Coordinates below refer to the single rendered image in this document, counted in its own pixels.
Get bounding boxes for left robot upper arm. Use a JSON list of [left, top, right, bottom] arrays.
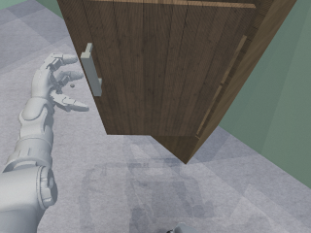
[[0, 165, 58, 233]]

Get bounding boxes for left robot hand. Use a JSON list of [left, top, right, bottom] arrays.
[[31, 53, 89, 113]]

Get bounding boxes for cupboard door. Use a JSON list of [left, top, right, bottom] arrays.
[[56, 0, 256, 137]]

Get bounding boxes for handle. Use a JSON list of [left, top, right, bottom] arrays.
[[80, 43, 102, 96]]

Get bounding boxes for left robot forearm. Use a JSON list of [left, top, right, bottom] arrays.
[[0, 97, 55, 174]]

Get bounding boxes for robot right shin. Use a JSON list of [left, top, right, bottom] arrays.
[[174, 222, 186, 229]]

